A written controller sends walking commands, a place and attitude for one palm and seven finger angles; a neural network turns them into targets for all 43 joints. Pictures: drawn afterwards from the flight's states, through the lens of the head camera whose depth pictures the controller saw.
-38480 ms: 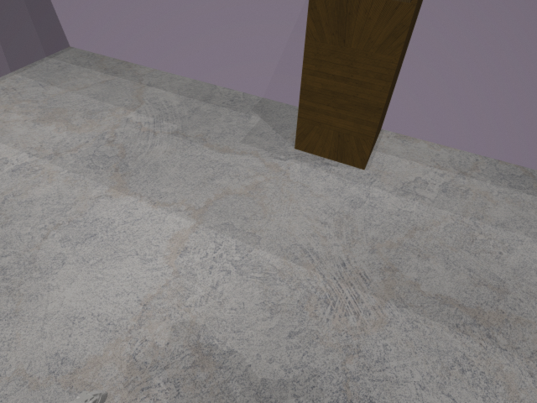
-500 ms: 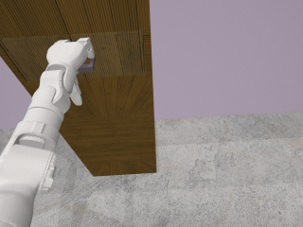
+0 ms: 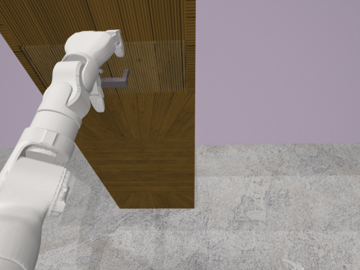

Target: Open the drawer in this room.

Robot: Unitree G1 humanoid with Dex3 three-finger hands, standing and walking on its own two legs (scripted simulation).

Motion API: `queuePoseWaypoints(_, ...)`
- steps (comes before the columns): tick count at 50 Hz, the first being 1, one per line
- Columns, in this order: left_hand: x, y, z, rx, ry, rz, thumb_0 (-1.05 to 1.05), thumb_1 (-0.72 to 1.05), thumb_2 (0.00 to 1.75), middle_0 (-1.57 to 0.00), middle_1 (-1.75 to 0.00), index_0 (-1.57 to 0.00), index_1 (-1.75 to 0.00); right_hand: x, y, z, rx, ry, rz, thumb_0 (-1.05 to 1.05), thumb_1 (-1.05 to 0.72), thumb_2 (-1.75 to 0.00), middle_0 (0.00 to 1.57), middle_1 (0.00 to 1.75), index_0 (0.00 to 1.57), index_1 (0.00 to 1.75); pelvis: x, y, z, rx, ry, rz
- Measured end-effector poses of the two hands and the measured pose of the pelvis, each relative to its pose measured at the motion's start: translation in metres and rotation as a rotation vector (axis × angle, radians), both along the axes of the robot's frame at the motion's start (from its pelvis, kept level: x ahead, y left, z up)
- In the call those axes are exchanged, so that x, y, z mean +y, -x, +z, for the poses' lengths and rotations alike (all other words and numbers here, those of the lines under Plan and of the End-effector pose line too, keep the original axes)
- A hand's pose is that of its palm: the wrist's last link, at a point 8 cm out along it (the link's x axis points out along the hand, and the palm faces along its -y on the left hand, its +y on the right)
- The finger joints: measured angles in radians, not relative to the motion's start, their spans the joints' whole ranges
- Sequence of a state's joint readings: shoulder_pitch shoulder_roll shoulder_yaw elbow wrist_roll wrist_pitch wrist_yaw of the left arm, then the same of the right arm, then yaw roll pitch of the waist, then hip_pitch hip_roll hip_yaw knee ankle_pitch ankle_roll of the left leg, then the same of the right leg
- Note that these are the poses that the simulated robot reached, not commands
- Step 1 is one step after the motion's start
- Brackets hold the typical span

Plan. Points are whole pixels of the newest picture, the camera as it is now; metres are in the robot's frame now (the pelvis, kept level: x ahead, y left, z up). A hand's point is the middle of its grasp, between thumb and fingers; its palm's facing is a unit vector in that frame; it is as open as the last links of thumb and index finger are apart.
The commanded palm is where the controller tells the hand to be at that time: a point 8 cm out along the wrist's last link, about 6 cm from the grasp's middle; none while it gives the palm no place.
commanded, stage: re-aim the fingers above the handle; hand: left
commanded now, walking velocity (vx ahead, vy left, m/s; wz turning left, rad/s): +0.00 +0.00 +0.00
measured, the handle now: (107, 78) +0.53 +0.19 +0.16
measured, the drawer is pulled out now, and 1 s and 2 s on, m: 0.00 0.00 0.00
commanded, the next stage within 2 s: none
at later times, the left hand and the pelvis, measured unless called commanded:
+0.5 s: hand (103, 73) +0.47 +0.17 +0.21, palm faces +0.01 -0.01 -1.00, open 13.9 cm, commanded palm +0.45 +0.18 +0.27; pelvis +0.00 +0.00 +0.00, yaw +0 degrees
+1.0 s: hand (106, 72) +0.47 +0.16 +0.21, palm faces +0.01 -0.01 -1.00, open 13.9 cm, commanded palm +0.46 +0.19 +0.28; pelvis +0.00 +0.00 +0.00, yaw +0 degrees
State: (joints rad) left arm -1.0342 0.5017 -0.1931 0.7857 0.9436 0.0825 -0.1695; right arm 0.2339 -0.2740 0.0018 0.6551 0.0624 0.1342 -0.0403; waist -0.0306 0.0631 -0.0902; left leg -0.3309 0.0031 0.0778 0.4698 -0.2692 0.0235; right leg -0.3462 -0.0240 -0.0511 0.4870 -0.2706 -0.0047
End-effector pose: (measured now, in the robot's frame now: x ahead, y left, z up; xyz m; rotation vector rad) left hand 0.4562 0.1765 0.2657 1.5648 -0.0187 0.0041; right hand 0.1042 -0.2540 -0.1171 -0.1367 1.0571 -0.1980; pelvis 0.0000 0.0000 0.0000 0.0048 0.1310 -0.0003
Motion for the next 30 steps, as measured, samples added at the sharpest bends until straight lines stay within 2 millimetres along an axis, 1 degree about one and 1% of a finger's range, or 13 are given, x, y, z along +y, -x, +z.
queuePoseWaypoints(6,-0.007,0.004,-0.008,-0.017,0.01,-0.043,0.0,-0.49,0.3,-0.32,-1.2,-0.32,-1.2,0.002,0.002,-0.003,0.021,-0.005,0.01,0.01,-0.9,-0.9,0.2,0.3,0.2,0.3,0.0,0.0,0.0,0.0,0.001,0.003)
queuePoseWaypoints(12,-0.004,0.002,-0.001,-0.051,0.007,-0.004,0.0,-0.49,0.3,-0.32,-1.2,-0.32,-1.2,0.002,0.007,-0.006,0.034,-0.015,0.005,0.01,-0.9,-0.9,0.2,0.3,0.2,0.3,-0.001,0.0,0.0,0.002,0.001,0.002)
queuePoseWaypoints(17,0.001,0.001,0.003,-0.028,0.002,0.042,0.0,-0.49,0.3,-0.32,-1.2,-0.32,-1.2,0.0,0.011,-0.006,0.042,-0.018,-0.003,0.01,-0.9,-0.9,0.2,0.3,0.2,0.3,-0.002,0.001,0.0,0.0,0.0,0.003)
queuePoseWaypoints(23,-0.004,0.003,-0.001,0.006,0.005,0.008,0.0,-0.49,0.3,-0.32,-1.2,-0.32,-1.2,-0.004,0.014,-0.004,0.037,-0.002,-0.012,0.01,-0.9,-0.9,0.2,0.3,0.2,0.3,-0.003,0.002,0.001,-0.008,0.0,0.004)
queuePoseWaypoints(30,-0.008,0.005,-0.001,-0.019,0.01,-0.03,0.0,-0.49,0.3,-0.32,-1.2,-0.32,-1.2,-0.008,0.015,-0.002,0.03,0.012,-0.013,0.01,-0.9,-0.9,0.2,0.3,0.2,0.3,-0.004,0.004,0.0,-0.007,0.0,0.002)
